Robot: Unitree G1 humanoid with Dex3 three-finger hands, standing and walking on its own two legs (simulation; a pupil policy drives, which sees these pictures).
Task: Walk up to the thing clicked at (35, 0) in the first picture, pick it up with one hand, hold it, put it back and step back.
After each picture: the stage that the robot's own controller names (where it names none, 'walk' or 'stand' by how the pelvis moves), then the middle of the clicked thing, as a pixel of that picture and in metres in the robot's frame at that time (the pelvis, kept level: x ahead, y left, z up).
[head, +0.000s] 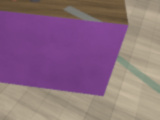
stand; out of the picture +0.94 +0.31 +0.14
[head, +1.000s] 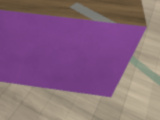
walk; out of the picture +0.83 +0.30 +0.16
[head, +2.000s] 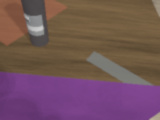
walk; (35, 13) +0.51 +0.18 +0.16
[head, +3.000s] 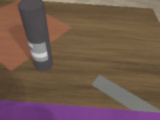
stand; (38, 40) +0.43 +0.17 +0.14
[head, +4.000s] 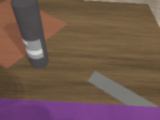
stand; (33, 37) +0.44 +0.18 +0.14
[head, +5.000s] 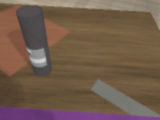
stand; (37, 45) +0.42 +0.17 +0.14
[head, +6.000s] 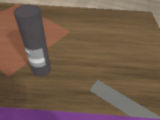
stand; (35, 45) +0.42 +0.17 +0.14
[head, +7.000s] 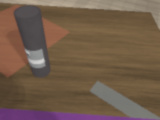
stand; (35, 46) +0.41 +0.17 +0.14
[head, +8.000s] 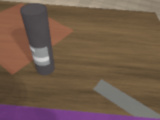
rise first; (40, 44) +0.42 +0.17 +0.14
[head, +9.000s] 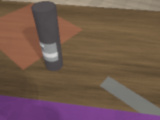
go down; (50, 40) +0.44 +0.15 +0.14
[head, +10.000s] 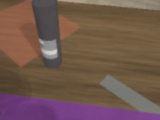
go down; (49, 37) +0.44 +0.15 +0.15
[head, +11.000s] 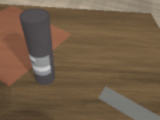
go down; (41, 52) +0.39 +0.13 +0.15
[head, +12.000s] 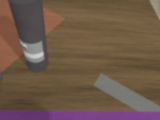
close in; (33, 38) +0.41 +0.14 +0.15
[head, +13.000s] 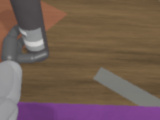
close; (32, 26) +0.44 +0.15 +0.18
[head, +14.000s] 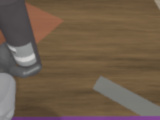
lift; (21, 40) +0.39 +0.17 +0.18
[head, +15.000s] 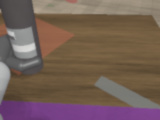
lift; (22, 28) +0.34 +0.16 +0.28
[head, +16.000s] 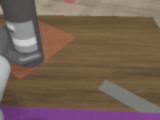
hold; (22, 20) +0.34 +0.15 +0.31
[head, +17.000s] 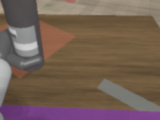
hold; (24, 25) +0.33 +0.15 +0.29
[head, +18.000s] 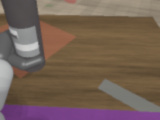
crouch; (25, 26) +0.33 +0.15 +0.29
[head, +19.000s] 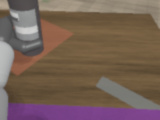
crouch; (25, 10) +0.39 +0.16 +0.30
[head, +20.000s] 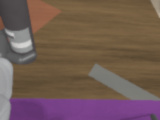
lower; (18, 27) +0.44 +0.17 +0.16
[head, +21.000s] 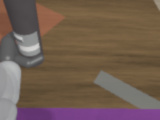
lower; (26, 30) +0.42 +0.16 +0.18
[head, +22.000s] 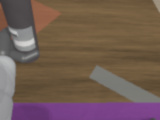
lower; (22, 25) +0.44 +0.16 +0.18
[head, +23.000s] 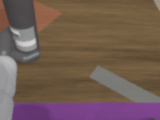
lower; (23, 25) +0.44 +0.16 +0.18
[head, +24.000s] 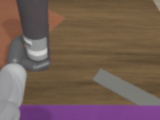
loosen; (36, 35) +0.42 +0.13 +0.18
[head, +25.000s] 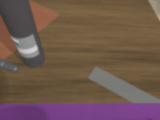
withdraw; (24, 32) +0.42 +0.15 +0.17
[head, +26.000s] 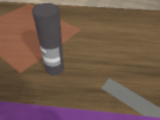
sink last; (51, 44) +0.41 +0.14 +0.15
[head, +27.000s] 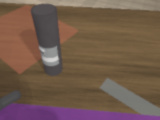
stand; (49, 44) +0.42 +0.14 +0.14
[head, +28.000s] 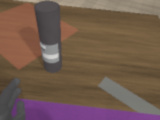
stand; (50, 41) +0.43 +0.14 +0.15
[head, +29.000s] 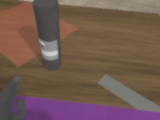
stand; (49, 38) +0.44 +0.14 +0.16
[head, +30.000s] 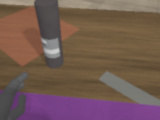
walk; (51, 37) +0.46 +0.14 +0.17
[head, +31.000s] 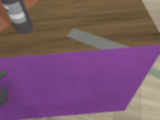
walk; (13, 2) +0.61 +0.21 +0.16
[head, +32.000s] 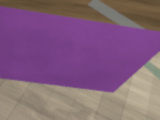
walk; out of the picture +0.72 +0.18 +0.16
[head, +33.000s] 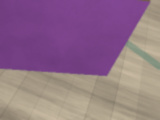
walk; out of the picture +0.90 +0.26 +0.17
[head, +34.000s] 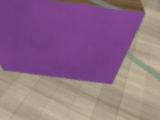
stand; out of the picture +1.06 +0.18 +0.15
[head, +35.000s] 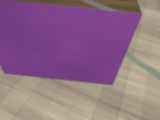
stand; out of the picture +1.07 +0.19 +0.14
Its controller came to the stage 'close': yes
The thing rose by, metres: 0.20
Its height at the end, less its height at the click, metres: +0.00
